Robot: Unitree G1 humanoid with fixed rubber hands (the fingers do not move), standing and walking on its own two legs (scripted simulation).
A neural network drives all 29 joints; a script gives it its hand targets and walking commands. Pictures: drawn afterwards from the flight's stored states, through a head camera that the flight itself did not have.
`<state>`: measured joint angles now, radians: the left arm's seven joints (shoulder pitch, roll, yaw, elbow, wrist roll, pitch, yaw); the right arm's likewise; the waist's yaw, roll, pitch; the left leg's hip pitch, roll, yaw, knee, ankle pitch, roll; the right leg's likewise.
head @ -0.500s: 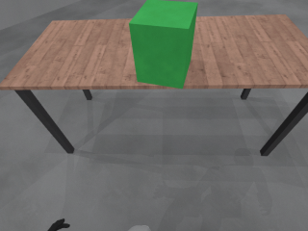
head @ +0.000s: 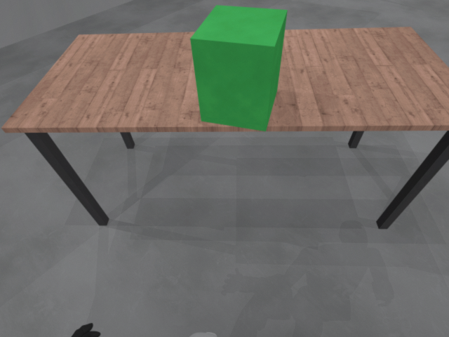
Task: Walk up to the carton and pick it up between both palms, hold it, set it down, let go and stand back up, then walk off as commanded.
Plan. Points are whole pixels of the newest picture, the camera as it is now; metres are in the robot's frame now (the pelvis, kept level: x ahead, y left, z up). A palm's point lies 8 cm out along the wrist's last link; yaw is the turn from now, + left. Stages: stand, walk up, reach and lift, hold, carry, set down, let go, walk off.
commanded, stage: stand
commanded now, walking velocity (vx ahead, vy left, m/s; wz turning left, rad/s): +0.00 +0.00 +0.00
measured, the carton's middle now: (241, 69) +0.79 +0.01 +0.06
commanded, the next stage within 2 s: none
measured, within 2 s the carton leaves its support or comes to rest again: neither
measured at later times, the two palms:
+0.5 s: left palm out of the picture +0.08 +0.31 -0.08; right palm out of the picture +0.06 -0.32 -0.09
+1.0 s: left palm out of the picture +0.08 +0.31 -0.08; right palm out of the picture +0.06 -0.32 -0.09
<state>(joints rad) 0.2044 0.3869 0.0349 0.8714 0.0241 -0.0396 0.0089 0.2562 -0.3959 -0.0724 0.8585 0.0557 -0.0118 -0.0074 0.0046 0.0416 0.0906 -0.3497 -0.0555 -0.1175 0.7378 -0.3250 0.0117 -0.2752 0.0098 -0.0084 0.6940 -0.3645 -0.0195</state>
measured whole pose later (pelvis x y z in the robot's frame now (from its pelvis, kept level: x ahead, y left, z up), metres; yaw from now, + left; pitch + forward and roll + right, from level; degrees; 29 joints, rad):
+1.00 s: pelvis -0.01 +0.00 +0.01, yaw +0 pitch -2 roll -2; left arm 0.19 0.39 0.03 0.92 0.02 -0.04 0.01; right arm 0.25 -0.40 -0.07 0.87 0.06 -0.03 0.00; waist 0.00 0.04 0.04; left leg -0.35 -0.05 -0.12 0.62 -0.24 0.01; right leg -0.27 0.01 -0.01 0.57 -0.27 -0.01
